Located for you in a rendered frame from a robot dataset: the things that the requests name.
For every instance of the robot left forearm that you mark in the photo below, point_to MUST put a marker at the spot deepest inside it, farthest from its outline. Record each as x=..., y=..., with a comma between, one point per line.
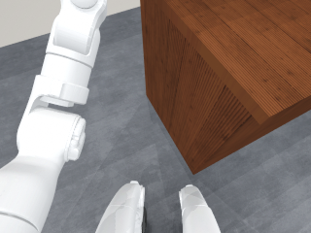
x=70, y=55

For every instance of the robot left shin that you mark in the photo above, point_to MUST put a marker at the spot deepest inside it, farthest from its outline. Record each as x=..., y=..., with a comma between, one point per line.
x=139, y=217

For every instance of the left robot upper arm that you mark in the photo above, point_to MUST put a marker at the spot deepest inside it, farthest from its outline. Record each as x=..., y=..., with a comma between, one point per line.
x=49, y=138

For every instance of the robot left thigh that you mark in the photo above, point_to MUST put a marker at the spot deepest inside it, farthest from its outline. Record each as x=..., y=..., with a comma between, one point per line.
x=120, y=215

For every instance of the table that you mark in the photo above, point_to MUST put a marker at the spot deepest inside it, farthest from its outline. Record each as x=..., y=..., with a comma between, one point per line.
x=221, y=74

